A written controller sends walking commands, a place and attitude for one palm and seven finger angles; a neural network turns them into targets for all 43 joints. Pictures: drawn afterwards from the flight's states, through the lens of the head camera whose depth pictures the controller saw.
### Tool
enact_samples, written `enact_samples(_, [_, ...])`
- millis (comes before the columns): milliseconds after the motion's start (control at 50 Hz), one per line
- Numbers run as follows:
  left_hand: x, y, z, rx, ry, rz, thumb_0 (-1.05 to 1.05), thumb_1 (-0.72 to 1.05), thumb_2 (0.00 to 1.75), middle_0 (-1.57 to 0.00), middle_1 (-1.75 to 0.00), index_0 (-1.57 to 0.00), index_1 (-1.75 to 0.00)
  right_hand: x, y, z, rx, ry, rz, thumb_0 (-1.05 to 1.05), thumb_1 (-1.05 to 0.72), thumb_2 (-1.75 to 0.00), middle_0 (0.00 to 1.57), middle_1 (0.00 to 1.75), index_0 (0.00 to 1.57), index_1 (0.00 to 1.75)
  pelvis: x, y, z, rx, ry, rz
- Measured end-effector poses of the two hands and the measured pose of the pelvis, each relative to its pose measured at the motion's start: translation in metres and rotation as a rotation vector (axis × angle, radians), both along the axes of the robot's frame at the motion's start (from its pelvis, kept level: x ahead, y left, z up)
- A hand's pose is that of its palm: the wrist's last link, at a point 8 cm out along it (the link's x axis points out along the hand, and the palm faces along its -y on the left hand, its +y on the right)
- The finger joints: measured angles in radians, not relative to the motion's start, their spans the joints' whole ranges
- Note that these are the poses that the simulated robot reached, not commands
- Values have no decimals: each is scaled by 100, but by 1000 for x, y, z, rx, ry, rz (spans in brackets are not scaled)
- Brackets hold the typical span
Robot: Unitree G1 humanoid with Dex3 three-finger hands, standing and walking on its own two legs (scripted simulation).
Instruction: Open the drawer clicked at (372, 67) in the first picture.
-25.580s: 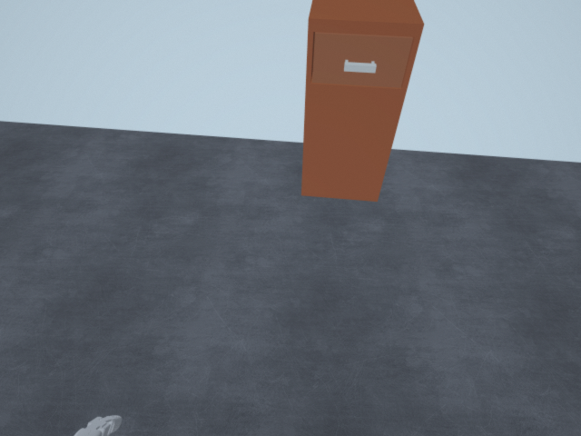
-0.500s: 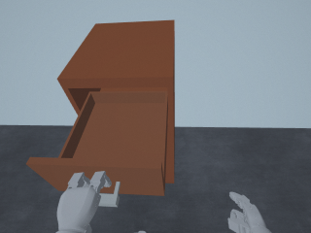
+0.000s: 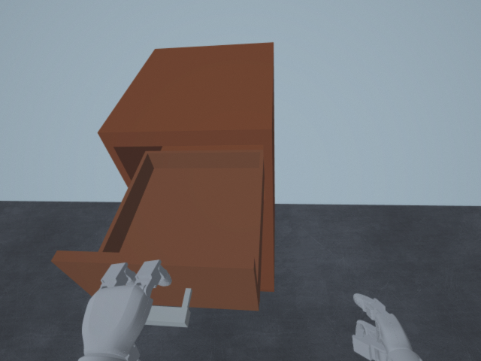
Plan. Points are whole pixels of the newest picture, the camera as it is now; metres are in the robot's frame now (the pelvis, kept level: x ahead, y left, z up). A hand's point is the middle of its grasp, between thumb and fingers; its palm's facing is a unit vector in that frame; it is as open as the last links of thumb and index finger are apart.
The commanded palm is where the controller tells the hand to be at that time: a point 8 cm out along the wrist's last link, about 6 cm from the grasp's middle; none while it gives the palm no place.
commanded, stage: lift the hand off the handle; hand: left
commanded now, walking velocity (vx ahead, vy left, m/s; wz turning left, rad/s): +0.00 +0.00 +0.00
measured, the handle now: (159, 303) +0.23 +0.18 -0.03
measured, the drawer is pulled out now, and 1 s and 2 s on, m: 0.29 0.29 0.29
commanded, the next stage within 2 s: draw the hand back to the body in 1.12 s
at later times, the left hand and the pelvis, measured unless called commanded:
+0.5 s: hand (131, 309) +0.18 +0.18 +0.07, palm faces +0.05 -0.18 -0.98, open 13.6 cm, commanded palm +0.16 +0.18 +0.13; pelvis +0.00 +0.00 +0.01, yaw +0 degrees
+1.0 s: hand (117, 297) +0.18 +0.19 +0.11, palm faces +0.08 -0.18 -0.98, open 13.8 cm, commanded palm +0.16 +0.18 +0.17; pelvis +0.01 +0.00 +0.02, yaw -1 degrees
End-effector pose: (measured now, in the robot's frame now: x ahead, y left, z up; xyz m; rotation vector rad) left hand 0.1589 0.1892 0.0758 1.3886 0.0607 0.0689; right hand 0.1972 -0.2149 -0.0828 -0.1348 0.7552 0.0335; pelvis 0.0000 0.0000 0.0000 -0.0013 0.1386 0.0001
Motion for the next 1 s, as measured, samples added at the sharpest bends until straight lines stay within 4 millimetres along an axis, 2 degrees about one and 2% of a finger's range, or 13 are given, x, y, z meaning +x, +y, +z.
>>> enact_samples(280, [1,-2,18,6,6,-17,0,-49,30,-35,-121,-40,-123,3,5,7,24,-12,12,1,-91,-90,20,30,20,30,2,-3,7,4,-27,-3])
enact_samples(660, [5,1,55,-9,-52,1,0,-49,30,-33,-121,-33,-120,12,1,20,32,-36,15,1,-91,-90,20,30,20,30,6,-5,16,3,-52,-7])
enact_samples(1000, [0,4,81,-3,-70,-21,0,-49,30,-32,-120,-32,-120,23,12,32,41,-65,47,1,-91,-90,20,30,20,30,9,0,22,-4,-71,-13])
